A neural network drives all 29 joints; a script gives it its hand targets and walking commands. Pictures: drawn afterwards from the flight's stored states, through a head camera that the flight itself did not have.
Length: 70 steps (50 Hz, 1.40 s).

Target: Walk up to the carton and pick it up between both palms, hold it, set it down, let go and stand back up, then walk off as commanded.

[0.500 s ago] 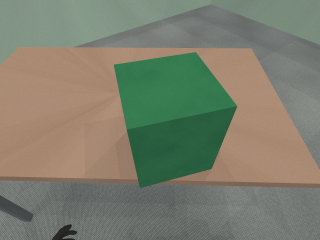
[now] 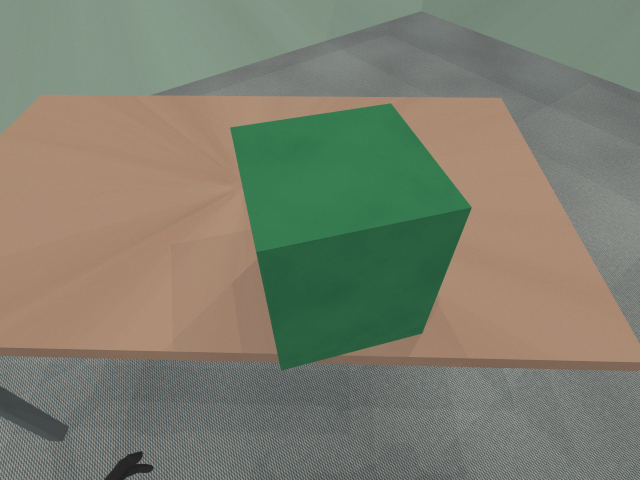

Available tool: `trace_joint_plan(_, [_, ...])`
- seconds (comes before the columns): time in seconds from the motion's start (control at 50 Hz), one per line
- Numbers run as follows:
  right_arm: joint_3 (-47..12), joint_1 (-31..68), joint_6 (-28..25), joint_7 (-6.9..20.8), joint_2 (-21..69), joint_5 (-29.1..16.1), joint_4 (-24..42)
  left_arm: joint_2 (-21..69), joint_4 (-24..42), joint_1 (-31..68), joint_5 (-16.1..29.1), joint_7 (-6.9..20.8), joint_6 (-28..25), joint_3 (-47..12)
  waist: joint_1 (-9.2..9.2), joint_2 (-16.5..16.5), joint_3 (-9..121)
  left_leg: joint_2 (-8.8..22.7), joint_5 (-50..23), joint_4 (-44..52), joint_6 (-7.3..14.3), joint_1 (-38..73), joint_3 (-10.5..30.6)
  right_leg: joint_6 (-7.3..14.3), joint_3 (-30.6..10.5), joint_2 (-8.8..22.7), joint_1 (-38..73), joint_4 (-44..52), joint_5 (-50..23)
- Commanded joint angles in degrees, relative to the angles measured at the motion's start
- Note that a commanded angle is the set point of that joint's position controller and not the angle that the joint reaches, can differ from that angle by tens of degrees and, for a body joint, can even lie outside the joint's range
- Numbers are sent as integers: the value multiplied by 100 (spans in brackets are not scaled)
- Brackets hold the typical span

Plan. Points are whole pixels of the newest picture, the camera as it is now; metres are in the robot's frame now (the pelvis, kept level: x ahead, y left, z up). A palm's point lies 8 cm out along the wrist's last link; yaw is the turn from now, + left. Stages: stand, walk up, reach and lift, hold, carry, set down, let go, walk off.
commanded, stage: walk up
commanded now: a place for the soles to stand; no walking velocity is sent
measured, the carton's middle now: (334, 239) +0.43 +0.01 +0.06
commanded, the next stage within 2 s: reach and lift in 0.10 s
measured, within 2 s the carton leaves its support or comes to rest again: neither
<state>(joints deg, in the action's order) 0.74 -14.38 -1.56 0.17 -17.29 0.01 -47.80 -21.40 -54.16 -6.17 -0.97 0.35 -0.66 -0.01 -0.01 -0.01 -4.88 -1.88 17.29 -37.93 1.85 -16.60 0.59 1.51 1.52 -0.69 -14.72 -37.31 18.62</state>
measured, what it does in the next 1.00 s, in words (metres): stands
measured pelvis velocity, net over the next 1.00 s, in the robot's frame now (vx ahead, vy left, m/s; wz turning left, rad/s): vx -0.01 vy -0.01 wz -0.01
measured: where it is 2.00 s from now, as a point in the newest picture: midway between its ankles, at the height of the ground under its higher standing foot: outside the picture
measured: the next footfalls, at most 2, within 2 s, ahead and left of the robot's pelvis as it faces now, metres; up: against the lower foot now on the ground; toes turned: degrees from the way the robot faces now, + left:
none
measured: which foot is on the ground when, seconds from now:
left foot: down 0.00-1.00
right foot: down 0.00-1.00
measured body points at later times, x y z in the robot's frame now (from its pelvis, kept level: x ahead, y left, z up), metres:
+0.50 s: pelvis +0.01 -0.02 +0.00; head +0.04 -0.02 +0.45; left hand +0.20 +0.23 -0.08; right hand +0.15 -0.30 -0.11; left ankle +0.04 +0.10 -0.72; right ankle +0.02 -0.11 -0.72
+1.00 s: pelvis -0.01 -0.01 +0.01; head -0.03 +0.01 +0.46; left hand +0.16 +0.24 -0.04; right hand +0.15 -0.27 -0.06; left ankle +0.04 +0.10 -0.72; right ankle +0.02 -0.11 -0.72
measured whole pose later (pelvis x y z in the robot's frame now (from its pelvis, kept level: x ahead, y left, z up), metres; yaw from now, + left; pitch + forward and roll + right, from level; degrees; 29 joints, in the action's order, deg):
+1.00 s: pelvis -0.01 -0.01 +0.01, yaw -1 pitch -3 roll -1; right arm 1.3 -8.6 -12.3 9.6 -17.1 -3.9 -45.1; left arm -14.2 -16.0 -18.3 3.3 -9.0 7.4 0.9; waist 0.0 1.9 -0.8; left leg -0.6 12.9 -31.6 0.7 -15.5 0.6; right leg 2.2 1.5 -1.9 -13.5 -30.4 13.6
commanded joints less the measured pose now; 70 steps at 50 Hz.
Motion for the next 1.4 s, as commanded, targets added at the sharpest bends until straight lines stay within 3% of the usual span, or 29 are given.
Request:
trace_joint_plan(0.0, [320,747,-149,-67,-1502,109,-117,-1127,231,363,90,-58,-153,357,-83,-137,291,771,-645,1578,175,-73,1252,184,-752,704,304,1172,-383])
trace_joint_plan(0.08, [318,737,-149,-72,-1496,105,-111,-1125,238,362,96,-62,-150,358,-84,-147,338,769,-812,1532,178,-31,1219,180,-748,710,338,1135,-525])
trace_joint_plan(0.1, [870,2445,-868,118,-751,846,346,-890,2109,1844,158,-255,833,501,-5,439,344,390,976,840,-329,-691,-316,199,467,-84,-606,312,1050])
trace_joint_plan(0.12, [968,2085,-948,301,-1017,799,122,-628,2034,1572,107,-393,1381,460,70,8,-161,648,1840,956,-97,-1189,-203,272,470,-180,-369,-194,1235])
trace_joint_plan(0.14, [1065,2000,-914,382,-1240,807,40,-488,2128,1464,42,-411,1663,441,104,-84,-226,802,2110,1047,50,-1629,-209,265,469,-239,11,-483,909])
trace_joint_plan(0.16, [1123,1946,-879,425,-1287,827,-26,-367,2319,1472,48,-411,1777,427,146,-242,-138,886,2100,1127,51,-1776,-194,251,469,-271,217,-569,641])
trace_joint_plan(0.2, [1066,1838,-842,480,-1330,733,97,-308,2959,1342,80,-387,1949,462,137,-265,20,905,1552,1095,-59,-1463,-161,224,291,-152,375,-384,361])
trace_joint_plan(0.26, [882,1453,-818,484,-1186,511,453,-239,3571,964,134,-405,2056,487,111,87,610,679,521,927,-185,-309,-228,177,202,-6,30,209,-16])
trace_joint_plan(0.38, [530,664,-1051,512,-1157,-7,1212,-379,4008,-84,249,-513,1634,733,-67,442,1609,353,-1964,842,-263,1185,-210,-19,58,-27,217,954,-1857])
trace_joint_plan(0.48, [354,514,-1294,454,-1100,-309,1442,-326,3770,-725,-5,-476,1343,1104,-341,760,1615,80,-2309,1102,-265,910,-245,-212,-171,122,1235,1116,-3524])
trace_joint_plan(0.56, [225,528,-1411,401,-991,-450,1227,-268,3734,-718,-76,-449,1138,1252,-331,810,1389,17,-2166,1338,-266,678,-223,-318,-312,243,1580,1215,-3849])
trace_joint_plan(0.66, [269,506,-1475,494,-860,-544,1181,-37,4253,-462,129,-533,867,1022,-201,617,1212,62,-1990,1586,-311,1030,-183,-218,-239,173,1196,1557,-2660])
trace_joint_plan(0.72, [378,458,-1483,634,-854,-687,1481,117,4839,-392,316,-706,694,743,-177,440,1264,128,-1873,1649,-341,1426,-182,-52,-114,43,737,1785,-1512])
trace_joint_plan(0.8, [473,466,-1458,851,-928,-918,1875,348,5321,-486,532,-928,462,391,-184,375,1335,218,-1303,1761,-312,1499,-136,65,-85,29,321,1876,-677])
trace_joint_plan(0.86, [536,531,-1372,1011,-1053,-1042,2052,532,5308,-619,548,-1039,428,177,-218,350,1152,290,-432,1950,-240,1188,-87,108,-96,30,171,1873,-84])
trace_joint_plan(0.9, [598,686,-1279,1108,-1240,-1108,2115,677,5218,-561,452,-1097,486,56,-210,158,942,477,596,2305,-131,522,36,61,-36,-77,532,1642,87])
trace_joint_plan(0.96, [659,1029,-1140,1240,-1592,-1213,2190,968,5063,-267,230,-1156,584,-79,-159,-308,748,845,2184,2927,78,-922,269,-77,68,-324,1680,1069,-225])
trace_joint_plan(1.0, [690,1173,-1063,1307,-1748,-1307,2330,1099,5101,-120,125,-1190,616,-97,-154,-526,722,971,2546,3094,149,-1541,325,-128,71,-408,2223,852,-532])
trace_joint_plan(1.06, [744,1348,-962,1354,-1831,-1411,2636,1154,5352,138,118,-1257,632,-94,-140,-474,706,978,2626,3062,133,-1755,347,-140,16,-430,2318,794,-524])
trace_joint_plan(1.16, [775,1511,-778,1348,-1747,-1514,3215,1126,5786,428,284,-1383,647,-41,-218,38,719,721,2344,2659,71,-1261,238,-47,-255,-201,1598,1169,296])
trace_joint_plan(1.2, [761,1509,-686,1324,-1657,-1557,3440,1045,6011,447,400,-1433,665,-8,-280,289,708,525,1950,2391,7,-735,132,25,-443,-7,1020,1489,796])
trace_joint_plan(1.24, [653,1369,-610,1280,-1511,-1636,3675,945,6278,341,555,-1452,717,51,-347,739,741,168,1137,1772,-136,505,2,230,-762,416,-229,2070,1560])
trace_joint_plan(1.28, [421,1149,-505,1206,-1366,-1762,3894,943,6411,209,683,-1461,799,78,-323,968,682,30,509,1348,-230,1524,77,400,-995,741,-1250,2457,1897])
trace_joint_plan(1.38, [539,1182,-387,1153,-1483,-1856,4282,1081,6659,34,676,-1556,944,-39,-449,640,641,229,487,2011,-160,665,-52,140,-688,279,-30,2226,990])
